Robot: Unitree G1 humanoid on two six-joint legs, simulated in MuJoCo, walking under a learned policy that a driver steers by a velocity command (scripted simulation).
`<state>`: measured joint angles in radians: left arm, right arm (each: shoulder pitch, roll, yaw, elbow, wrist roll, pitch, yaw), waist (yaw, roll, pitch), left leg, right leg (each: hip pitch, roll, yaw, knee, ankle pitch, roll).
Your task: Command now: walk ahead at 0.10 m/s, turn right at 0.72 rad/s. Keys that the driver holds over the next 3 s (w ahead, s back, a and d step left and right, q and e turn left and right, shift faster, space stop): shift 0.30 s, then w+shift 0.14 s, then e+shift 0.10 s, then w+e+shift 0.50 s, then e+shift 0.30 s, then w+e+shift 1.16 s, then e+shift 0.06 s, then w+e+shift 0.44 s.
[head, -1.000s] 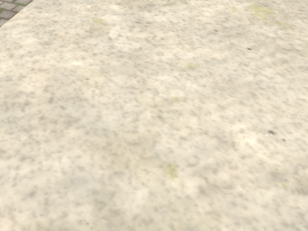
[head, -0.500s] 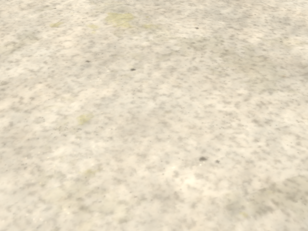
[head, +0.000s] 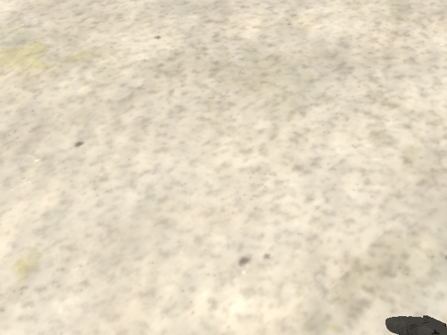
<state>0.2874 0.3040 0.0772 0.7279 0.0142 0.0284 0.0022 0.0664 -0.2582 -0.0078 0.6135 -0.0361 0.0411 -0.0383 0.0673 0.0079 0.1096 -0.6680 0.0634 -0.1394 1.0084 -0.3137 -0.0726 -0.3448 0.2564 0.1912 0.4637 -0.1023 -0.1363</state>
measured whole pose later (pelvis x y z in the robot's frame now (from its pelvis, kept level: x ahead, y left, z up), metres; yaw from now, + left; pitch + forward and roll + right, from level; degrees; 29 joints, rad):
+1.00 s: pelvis +0.27 -0.08 +0.01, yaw -33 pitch +3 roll +1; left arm 0.50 0.28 0.04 0.84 0.00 -0.05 -0.02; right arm 0.11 -0.30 -0.03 0.68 -0.06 -0.02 0.04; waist 0.06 0.04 -0.01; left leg -0.70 0.09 -0.03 0.91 -0.18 -0.06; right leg 0.03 0.14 0.17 0.26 -0.31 -0.15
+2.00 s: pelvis +0.61 -0.63 +0.00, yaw -89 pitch +3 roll +0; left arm 0.50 0.32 0.07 0.80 0.00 -0.06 -0.02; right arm 0.01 -0.31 -0.01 0.60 -0.02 -0.02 0.04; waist 0.12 0.01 0.04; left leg -0.66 0.08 -0.05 0.62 -0.05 -0.06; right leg 0.10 0.13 0.25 0.28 -0.39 -0.12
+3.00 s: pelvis +0.36 -1.47 -0.02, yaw -147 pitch +2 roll +1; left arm 0.41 0.37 0.08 0.84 0.00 -0.06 -0.01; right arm 0.03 -0.28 -0.01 0.59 -0.05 -0.06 -0.02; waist 0.10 -0.03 0.05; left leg -0.50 0.02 -0.02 0.64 -0.17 -0.04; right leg -0.10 0.18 0.25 0.98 -0.44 -0.14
